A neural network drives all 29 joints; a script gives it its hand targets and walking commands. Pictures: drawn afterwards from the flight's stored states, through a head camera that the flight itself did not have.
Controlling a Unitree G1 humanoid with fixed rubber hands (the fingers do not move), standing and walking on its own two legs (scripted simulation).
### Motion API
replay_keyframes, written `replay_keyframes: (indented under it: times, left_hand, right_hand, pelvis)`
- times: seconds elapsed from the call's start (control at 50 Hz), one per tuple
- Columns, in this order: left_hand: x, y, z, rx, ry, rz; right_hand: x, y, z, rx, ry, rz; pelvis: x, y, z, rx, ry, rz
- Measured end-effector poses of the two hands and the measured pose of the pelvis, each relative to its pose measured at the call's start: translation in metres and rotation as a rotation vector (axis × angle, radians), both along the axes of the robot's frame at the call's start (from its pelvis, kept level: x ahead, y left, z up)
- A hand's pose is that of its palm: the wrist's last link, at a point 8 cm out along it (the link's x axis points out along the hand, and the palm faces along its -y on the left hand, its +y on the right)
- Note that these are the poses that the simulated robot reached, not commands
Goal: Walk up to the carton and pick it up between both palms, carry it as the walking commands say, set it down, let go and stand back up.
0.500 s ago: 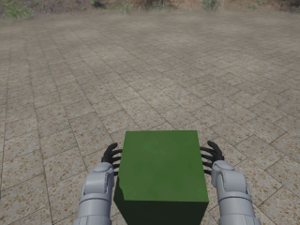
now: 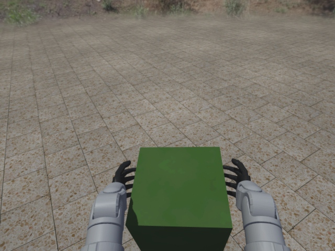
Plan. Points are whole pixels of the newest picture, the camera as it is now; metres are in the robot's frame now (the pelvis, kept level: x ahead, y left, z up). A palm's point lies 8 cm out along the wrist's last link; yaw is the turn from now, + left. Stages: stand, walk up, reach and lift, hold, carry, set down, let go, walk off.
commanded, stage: hold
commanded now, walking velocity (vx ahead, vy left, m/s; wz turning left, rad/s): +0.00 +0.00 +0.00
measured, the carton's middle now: (180, 204) +0.30 +0.00 -0.03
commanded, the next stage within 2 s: carry in 0.20 s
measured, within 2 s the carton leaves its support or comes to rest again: neither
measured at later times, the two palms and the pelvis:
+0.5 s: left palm (95, 188) +0.27 +0.20 +0.07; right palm (223, 182) +0.28 -0.10 +0.09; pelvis -0.01 +0.05 -0.01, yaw -1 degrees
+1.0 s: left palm (40, 205) +0.23 +0.31 +0.07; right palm (175, 198) +0.23 +0.01 +0.10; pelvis -0.02 +0.17 -0.02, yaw -4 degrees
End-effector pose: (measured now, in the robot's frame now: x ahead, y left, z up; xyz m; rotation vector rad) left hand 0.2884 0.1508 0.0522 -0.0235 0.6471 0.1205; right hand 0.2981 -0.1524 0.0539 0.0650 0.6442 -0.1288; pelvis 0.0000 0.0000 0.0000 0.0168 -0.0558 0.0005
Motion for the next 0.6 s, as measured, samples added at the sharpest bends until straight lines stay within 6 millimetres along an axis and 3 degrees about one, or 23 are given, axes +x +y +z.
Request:
replay_keyframes:
  times: [0.26,0.48,0.6]
  left_hand:
    - [-0.001,0.003,0.000,0.005,-0.010,0.000]
    - [-0.015,0.046,0.020,-0.055,-0.046,0.019]
    - [-0.016,0.059,0.028,-0.095,-0.030,0.019]
  right_hand:
    - [0.000,0.004,0.002,-0.009,-0.013,-0.003]
    - [-0.014,0.052,0.038,-0.088,-0.061,-0.046]
    - [-0.020,0.065,0.047,-0.089,-0.049,-0.071]
  pelvis:
    - [-0.001,0.004,-0.003,-0.006,-0.003,0.002]
    - [-0.009,0.047,-0.015,-0.034,-0.009,-0.015]
    - [-0.006,0.064,-0.017,-0.028,0.057,-0.048]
